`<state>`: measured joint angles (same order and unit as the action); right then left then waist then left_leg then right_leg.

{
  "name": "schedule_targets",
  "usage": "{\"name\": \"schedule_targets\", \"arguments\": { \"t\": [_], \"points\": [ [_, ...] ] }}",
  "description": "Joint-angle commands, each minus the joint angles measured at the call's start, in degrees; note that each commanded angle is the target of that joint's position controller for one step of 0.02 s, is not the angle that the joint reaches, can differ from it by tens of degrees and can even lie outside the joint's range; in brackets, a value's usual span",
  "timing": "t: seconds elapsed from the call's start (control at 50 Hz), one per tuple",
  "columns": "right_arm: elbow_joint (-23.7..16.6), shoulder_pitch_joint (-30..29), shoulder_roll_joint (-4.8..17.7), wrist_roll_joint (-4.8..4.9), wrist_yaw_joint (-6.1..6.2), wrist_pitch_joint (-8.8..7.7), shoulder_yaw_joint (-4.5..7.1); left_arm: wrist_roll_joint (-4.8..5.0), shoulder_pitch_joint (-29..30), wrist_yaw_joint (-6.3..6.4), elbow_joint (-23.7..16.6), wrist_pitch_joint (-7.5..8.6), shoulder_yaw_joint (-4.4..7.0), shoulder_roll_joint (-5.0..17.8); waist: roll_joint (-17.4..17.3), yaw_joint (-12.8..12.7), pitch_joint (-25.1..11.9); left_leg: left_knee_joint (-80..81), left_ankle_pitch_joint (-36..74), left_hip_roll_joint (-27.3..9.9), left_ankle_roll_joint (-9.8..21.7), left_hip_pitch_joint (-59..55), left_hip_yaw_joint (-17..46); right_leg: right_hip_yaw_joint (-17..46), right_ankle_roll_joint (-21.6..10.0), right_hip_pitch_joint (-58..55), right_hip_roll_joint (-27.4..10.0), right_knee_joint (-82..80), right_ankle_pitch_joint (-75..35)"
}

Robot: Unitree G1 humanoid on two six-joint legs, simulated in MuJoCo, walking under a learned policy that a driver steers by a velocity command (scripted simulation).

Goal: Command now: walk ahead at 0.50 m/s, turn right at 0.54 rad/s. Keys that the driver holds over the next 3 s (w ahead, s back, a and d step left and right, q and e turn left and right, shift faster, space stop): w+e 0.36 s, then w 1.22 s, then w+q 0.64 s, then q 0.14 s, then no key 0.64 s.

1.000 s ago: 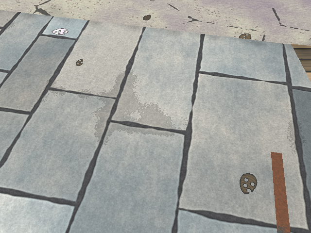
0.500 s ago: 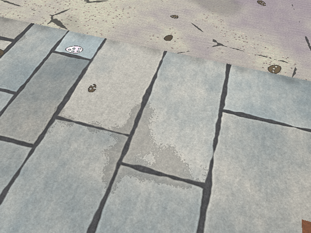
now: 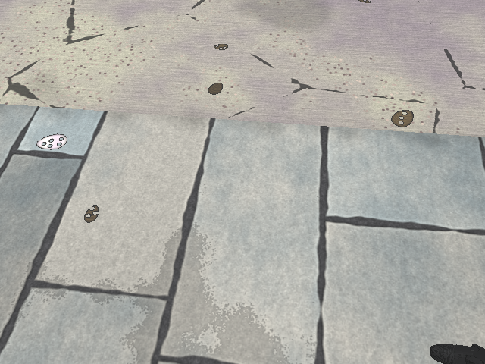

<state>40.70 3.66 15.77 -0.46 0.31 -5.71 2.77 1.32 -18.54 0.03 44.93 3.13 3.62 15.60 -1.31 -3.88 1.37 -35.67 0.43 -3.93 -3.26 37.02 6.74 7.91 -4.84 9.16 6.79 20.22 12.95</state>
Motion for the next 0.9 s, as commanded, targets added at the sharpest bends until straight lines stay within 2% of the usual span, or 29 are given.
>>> {"name": "schedule_targets", "arguments": {
  "t": [0.02,0.08,0.1,0.12,0.14,0.16,0.18,0.2,0.22,0.24,0.26,0.3,0.36,0.4,0.46,0.52,0.56,0.6,0.62,0.64,0.66,0.68,0.7,0.72,0.74,0.76,0.78,0.82,0.9],
  "points": [
    [-5.4,-5.7,4.3,0.77,-0.57,-1.28,0.97,0.46,-2.2,0.69,-3.1,-0.12,2.5,9.3,6.5,-0.5,-2.3,5.8,3.1,4.2,-0.1,-9.4,-2.7,11.0,-7.2,3.8,-12.3,-3.1,-8.8],
    [-5.5,-4.0,6.6,1.08,-1.13,-2.25,1.9,0.07,-1.9,1.0,-3.6,-0.7,2.65,9.3,8.2,1.4,-2.6,9.3,-3.4,4.6,1.9,-12.6,-1.8,16.5,-6.0,-0.7,-14.1,2.2,-7.9],
    [-4.5,-0.4,7.3,1.03,-1.02,-2.55,2.39,0.01,-0.9,0.99,-4.1,-0.83,2.46,8.7,8.6,3.6,-3.6,11.6,-3.5,4.5,3.3,-17.6,-2.6,16.7,-5.0,-0.3,-13.1,5.0,-8.9],
    [-3.6,5.4,9.1,0.34,-0.63,-2.82,3.19,-0.3,-0.2,0.84,-4.8,-0.65,1.76,6.7,8.0,6.5,-7.7,11.4,-3.7,1.4,5.6,-27.6,-0.9,14.6,-3.2,2.4,-10.6,12.0,-10.3],
    [-2.8,14.4,12.6,-0.44,-0.07,-2.81,4.11,-1.22,-0.4,0.64,-6.1,-0.3,0.5,3.2,1.1,10.0,-15.5,10.4,-6.0,-8.9,9.4,-42.3,8.8,8.7,-0.8,10.0,-6.5,28.2,-1.6],
    [-0.7,18.5,16.4,-0.91,-0.4,-1.82,5.04,0.48,-8.2,0.62,-8.1,0.35,-0.27,1.2,-18.7,6.1,-20.4,15.2,-17.6,-20.4,18.5,-57.0,35.3,1.5,2.2,29.9,-0.2,44.9,22.1],
    [-1.7,17.2,11.1,0.39,-0.61,-1.52,4.02,1.04,-8.1,0.73,-6.4,0.36,0.64,7.2,-13.0,7.3,-16.6,16.9,-27.9,-20.7,17.9,-54.8,38.4,2.8,3.1,36.5,-5.4,52.5,20.2],
    [-2.2,15.2,7.5,0.51,-0.36,-1.14,3.05,0.63,-2.1,0.6,-7.0,-0.02,1.45,9.8,-6.7,9.0,-9.8,17.3,-26.4,-17.9,15.3,-48.5,28.3,1.9,3.6,38.0,-7.3,54.4,14.6],
    [-2.4,12.7,6.8,0.0,-0.38,-0.78,2.57,0.05,1.0,0.59,-7.6,-0.29,1.53,9.2,-2.6,8.2,-5.9,18.4,-19.0,-15.1,13.8,-41.7,20.8,0.3,4.0,36.2,-9.0,53.5,10.4],
    [-2.0,10.9,6.0,-0.25,-0.39,-0.54,2.28,-0.38,2.9,0.41,-8.4,-0.27,1.72,8.5,-2.6,7.1,-3.2,19.8,-13.3,-13.1,13.4,-36.9,16.2,0.1,4.2,35.3,-10.4,51.1,7.6],
    [-1.8,9.9,5.1,-0.47,-0.34,-0.55,1.9,-0.02,2.8,0.01,-8.7,-0.52,1.81,7.6,-3.8,5.8,-2.0,21.3,-9.6,-11.3,12.8,-33.5,11.6,-0.2,4.2,33.0,-11.8,49.5,6.2],
    [-1.0,9.8,5.1,-0.05,-0.48,-0.94,2.05,0.49,2.5,-0.4,-9.4,-1.19,1.47,5.4,-5.4,5.0,-1.6,23.8,-5.8,-10.4,13.4,-30.9,6.3,-1.8,4.6,31.8,-12.7,47.5,4.8],
    [0.5,10.1,7.4,0.04,-0.38,-1.19,2.85,-0.06,5.4,-0.53,-11.0,-1.66,1.09,4.2,-3.5,4.8,-0.8,25.9,0.6,-11.3,14.7,-31.0,1.0,-2.1,5.8,34.3,-13.6,42.2,0.2],
    [1.6,11.1,8.1,0.02,-0.4,-0.97,2.97,-0.21,7.3,-0.81,-11.4,-1.36,0.63,3.3,-2.4,5.4,-0.9,26.1,3.5,-10.6,14.6,-31.6,-2.5,-2.4,5.7,33.5,-13.3,36.0,-4.9],
    [3.1,12.4,9.0,0.66,-0.49,-0.44,2.92,-0.34,12.6,-1.72,-12.3,-0.44,-0.16,2.0,-2.0,7.1,0.5,26.4,4.3,-9.0,13.4,-31.6,-7.5,-5.1,4.8,29.7,-11.9,24.4,-12.3],
    [5.2,15.6,10.6,1.73,-0.62,0.32,3.19,-0.11,17.9,-2.61,-14.2,0.08,-0.47,2.1,-2.3,8.6,2.1,25.9,4.3,-10.5,13.1,-34.7,-8.2,-7.7,3.7,27.9,-10.7,17.5,-11.7],
    [6.5,16.8,11.5,2.28,-0.63,1.02,3.4,-0.06,19.3,-2.98,-15.2,0.23,-0.23,3.0,-3.2,8.0,2.6,23.9,8.5,-12.2,12.5,-38.3,-8.0,-8.6,2.1,27.0,-9.8,14.5,-7.3],
    [7.2,16.2,12.8,2.66,-0.34,1.66,3.6,-0.54,15.0,-2.93,-14.6,0.31,0.85,5.2,-4.8,4.3,-0.5,16.9,24.5,-12.0,11.0,-40.1,-9.7,-10.9,-0.2,18.5,-7.0,11.1,-4.3],
    [7.4,15.8,12.5,2.74,-0.12,1.95,3.32,-0.77,7.2,-2.62,-12.2,0.25,2.14,7.3,-4.2,-0.2,-5.1,8.0,31.6,-10.1,9.6,-38.1,-12.2,-12.5,-1.9,6.8,-4.9,8.1,-7.6],
    [6.9,16.1,10.7,1.87,0.17,1.72,2.46,-0.92,-1.6,-1.82,-9.9,-0.1,3.71,10.7,-2.6,-3.9,-10.9,-4.6,24.5,-7.8,7.3,-28.7,-13.9,-8.1,-3.8,-9.2,-7.9,10.1,-10.6],
    [4.2,20.0,4.4,0.08,-0.28,0.67,0.21,-1.77,-7.4,-1.0,-9.2,-0.34,4.9,17.5,11.0,-2.5,-19.2,-28.0,-7.8,0.2,3.4,-5.1,-14.5,18.3,-12.2,-31.2,-24.0,9.1,-7.1],
    [5.3,20.2,5.5,0.79,-0.78,-0.78,0.09,-1.12,-8.5,-1.13,-9.3,-0.21,4.03,15.2,13.3,-3.0,-27.1,-38.6,-34.3,4.3,3.1,2.2,-3.9,36.5,-16.8,-34.0,-30.3,0.4,-4.2],
    [3.9,15.3,9.6,2.85,-1.22,-1.25,1.46,-1.11,-5.6,-1.44,-8.9,0.12,2.84,11.9,9.5,-3.1,-18.6,-41.7,-31.6,0.9,3.6,7.8,-2.0,27.8,-13.9,-28.1,-27.8,-0.4,-3.0],
    [2.9,11.7,9.0,3.03,-1.18,-1.43,1.18,-0.84,-2.3,-1.46,-8.8,0.31,2.22,10.0,8.0,-1.7,-11.5,-39.2,-26.8,-1.5,4.2,8.3,-3.6,18.8,-11.7,-19.5,-24.8,-1.0,-5.8],
    [3.0,10.5,8.4,1.95,-0.83,-1.24,1.22,-0.94,1.3,-1.64,-8.7,0.47,1.64,8.1,5.2,0.5,-7.4,-35.2,-22.8,-3.3,4.0,6.3,-4.2,13.4,-10.2,-11.5,-22.2,-2.7,-9.1],
    [3.4,11.2,8.3,1.29,-0.67,-0.55,1.55,-1.35,3.7,-1.85,-9.0,0.79,1.13,6.4,6.0,2.7,-5.4,-32.3,-20.0,-4.7,3.9,2.4,-3.7,9.7,-9.4,-5.3,-20.4,-4.7,-12.5],
    [3.9,12.9,7.4,1.28,-0.77,0.25,1.44,-1.56,5.0,-1.93,-9.0,1.07,1.06,5.9,6.8,4.3,-4.9,-31.1,-18.2,-5.1,3.5,-0.9,-3.5,8.0,-9.6,-1.5,-19.6,-6.9,-12.8],
    [4.3,13.7,5.5,1.05,-0.63,1.42,1.12,-1.35,5.3,-1.85,-8.0,2.02,1.36,6.6,6.2,5.6,-4.1,-28.2,-15.4,-5.1,2.5,-2.1,-3.9,5.2,-10.6,1.9,-19.4,-9.9,-15.0],
    [2.2,6.4,4.2,0.41,-0.59,1.57,0.6,-1.25,2.9,-0.86,-5.6,2.29,1.74,7.8,4.6,4.0,-0.8,-14.9,-3.3,-4.9,1.3,1.5,-3.9,-0.1,-9.5,1.4,-18.1,-12.3,-15.5]
  ]
}}
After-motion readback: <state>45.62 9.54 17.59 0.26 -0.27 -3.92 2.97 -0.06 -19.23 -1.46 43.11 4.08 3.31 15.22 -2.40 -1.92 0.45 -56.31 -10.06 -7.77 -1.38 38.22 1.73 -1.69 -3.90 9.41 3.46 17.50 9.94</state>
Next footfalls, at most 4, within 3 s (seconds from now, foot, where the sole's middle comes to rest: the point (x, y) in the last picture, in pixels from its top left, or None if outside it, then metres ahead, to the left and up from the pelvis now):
0.12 left None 0.26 0.14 -0.78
0.64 right None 0.46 -0.19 -0.78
1.16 left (294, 248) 0.81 -0.05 -0.78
1.68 right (392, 196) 1.03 -0.38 -0.78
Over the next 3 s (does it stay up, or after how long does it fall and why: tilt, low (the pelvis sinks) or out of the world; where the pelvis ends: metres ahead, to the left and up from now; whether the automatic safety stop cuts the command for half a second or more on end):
stays up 1.47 -0.25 -0.13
